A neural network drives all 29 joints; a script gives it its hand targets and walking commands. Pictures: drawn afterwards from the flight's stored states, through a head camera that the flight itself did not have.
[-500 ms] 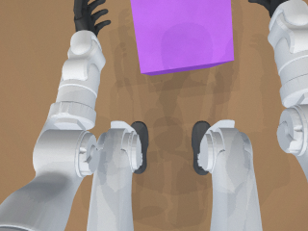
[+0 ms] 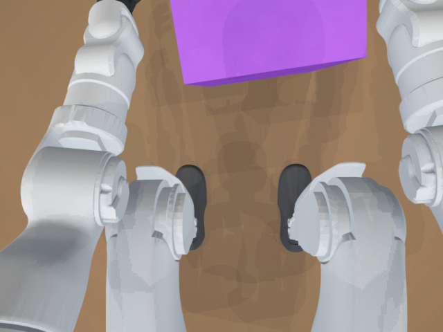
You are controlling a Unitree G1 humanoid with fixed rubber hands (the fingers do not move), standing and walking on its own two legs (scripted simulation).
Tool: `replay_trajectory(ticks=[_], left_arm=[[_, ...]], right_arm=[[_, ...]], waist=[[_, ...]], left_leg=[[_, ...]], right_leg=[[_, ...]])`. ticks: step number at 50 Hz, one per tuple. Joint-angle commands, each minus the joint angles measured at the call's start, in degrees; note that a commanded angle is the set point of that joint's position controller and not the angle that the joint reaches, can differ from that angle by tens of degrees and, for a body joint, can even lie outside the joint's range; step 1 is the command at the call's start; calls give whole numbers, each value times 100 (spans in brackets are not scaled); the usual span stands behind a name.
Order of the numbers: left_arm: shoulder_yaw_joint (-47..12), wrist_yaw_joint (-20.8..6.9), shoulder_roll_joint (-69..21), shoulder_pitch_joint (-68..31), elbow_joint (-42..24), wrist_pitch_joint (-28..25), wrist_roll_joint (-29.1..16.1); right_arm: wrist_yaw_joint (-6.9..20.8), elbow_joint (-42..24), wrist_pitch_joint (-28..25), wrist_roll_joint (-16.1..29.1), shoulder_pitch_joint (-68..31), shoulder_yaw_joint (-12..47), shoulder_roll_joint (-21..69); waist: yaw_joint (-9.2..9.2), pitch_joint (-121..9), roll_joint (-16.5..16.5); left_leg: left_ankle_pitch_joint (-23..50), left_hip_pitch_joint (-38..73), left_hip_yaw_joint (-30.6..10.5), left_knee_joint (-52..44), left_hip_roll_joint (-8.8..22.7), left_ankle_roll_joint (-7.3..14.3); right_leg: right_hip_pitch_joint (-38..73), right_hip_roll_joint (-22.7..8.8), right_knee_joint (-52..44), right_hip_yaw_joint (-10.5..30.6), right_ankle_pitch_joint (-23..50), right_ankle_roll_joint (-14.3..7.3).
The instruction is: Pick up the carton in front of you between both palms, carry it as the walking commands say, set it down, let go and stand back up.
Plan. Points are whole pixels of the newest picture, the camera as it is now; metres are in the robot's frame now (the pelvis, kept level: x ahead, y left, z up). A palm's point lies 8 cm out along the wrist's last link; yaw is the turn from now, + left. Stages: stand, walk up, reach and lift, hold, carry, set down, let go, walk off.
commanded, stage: reach and lift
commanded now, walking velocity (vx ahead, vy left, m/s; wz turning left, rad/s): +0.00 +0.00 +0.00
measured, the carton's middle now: (257, 7) +0.54 -0.04 -0.24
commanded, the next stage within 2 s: none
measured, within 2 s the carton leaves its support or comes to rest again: leaves its support in 0.58 s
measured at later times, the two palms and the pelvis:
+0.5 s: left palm out of the picture +0.54 +0.12 -0.16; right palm out of the picture +0.55 -0.19 -0.17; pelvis -0.01 +0.00 +0.00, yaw +0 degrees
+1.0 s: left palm out of the picture +0.51 +0.11 +0.01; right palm out of the picture +0.50 -0.19 +0.00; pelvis +0.00 +0.01 +0.07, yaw -4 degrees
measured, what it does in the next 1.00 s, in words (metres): rises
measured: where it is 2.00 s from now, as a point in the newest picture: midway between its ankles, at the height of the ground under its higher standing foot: (240, 221)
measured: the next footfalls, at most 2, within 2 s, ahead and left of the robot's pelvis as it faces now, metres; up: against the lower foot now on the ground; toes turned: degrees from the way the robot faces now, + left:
none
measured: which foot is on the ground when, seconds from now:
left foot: down 0.00-1.00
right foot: down 0.00-1.00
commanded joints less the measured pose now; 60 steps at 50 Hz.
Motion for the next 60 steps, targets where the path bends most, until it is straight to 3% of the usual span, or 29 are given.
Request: replay_trajectory(ticks=[1,6,13,16,19,22,27,33,36,40,44,46,53,60], left_arm=[[138,-7,361,-889,-369,-92,103],[298,-23,361,-1008,-378,-141,336],[-108,-2,-360,-1529,-428,-147,199],[47,44,-548,-1548,-296,-153,440],[-390,-419,-2708,-2572,-543,-106,513],[-369,-1050,-4482,-3161,-704,196,872],[-318,-1550,-5679,-3194,-1166,530,933],[-991,-1634,-6907,-3113,-2096,852,440],[-1185,-1675,-7154,-3018,-2649,1103,531],[-1265,-1743,-7185,-2869,-3048,1367,917],[-639,-1761,-7187,-2331,-2415,1615,1624],[-216,-1772,-7153,-2127,-2061,1698,1974],[26,-1855,-7424,-2019,-1928,1818,2278],[-396,-1905,-7922,-1509,-2159,1902,2218]], right_arm=[[17,-340,-79,-120,-1357,-161,-500],[78,-174,-124,-226,-1369,-231,-402],[103,-180,-179,-73,-1889,129,161],[112,-69,-158,-179,-1962,150,477],[537,-305,-119,-106,-2910,667,2824],[1128,-486,155,-417,-3166,648,4702],[1582,-1141,466,-586,-2994,502,5868],[1552,-2899,720,-300,-3234,1058,6711],[1489,-3415,1028,-468,-2878,1194,7206],[1481,-3243,1431,-880,-2011,1018,7795],[1622,-2444,1701,-1337,-1506,480,8101],[1692,-2090,1762,-1644,-1421,63,8032],[1772,-1729,1799,-2334,-1158,-836,7782],[1916,-2282,1857,-2147,-931,-364,8189]], waist=[[-6,-7133,-610],[17,-6671,-510],[-68,-6751,-456],[15,-6658,-450],[36,-6649,-477],[-26,-6242,-509],[-150,-6701,-488],[-388,-9530,-519],[-370,-10294,-734],[-271,-9807,-729],[38,-8324,-695],[97,-7689,-693],[-277,-7857,-217],[-226,-8673,-109]], left_leg=[[1771,2867,405,-825,-149,-5],[1731,2862,313,-906,-153,5],[1638,3294,227,-977,-270,19],[1555,3442,246,-1031,-345,35],[1603,3298,268,-940,-485,107],[1367,3029,367,-787,-633,136],[1570,3019,497,-650,-730,203],[2525,3692,642,-597,-817,139],[2410,3359,714,-808,-872,103],[1741,3030,742,-1310,-912,140],[857,2824,714,-1886,-880,245],[488,2725,661,-2174,-874,286],[268,3386,494,-2990,-929,179],[879,4367,438,-3561,-956,135]], right_leg=[[4030,76,-1128,72,2097,208],[3436,61,-1198,78,1812,197],[3396,127,-1281,44,1552,204],[3421,176,-1326,20,1427,212],[3420,339,-1282,44,1541,144],[3261,482,-1176,-52,1368,100],[3327,550,-1056,-252,1647,91],[4994,651,-1036,-431,2964,137],[5698,713,-1191,-465,3288,155],[5281,827,-1666,-480,2597,217],[4203,863,-2267,-451,1308,223],[3831,876,-2549,-437,782,196],[4113,890,-3231,-492,504,37],[4867,921,-3677,-526,1170,103]])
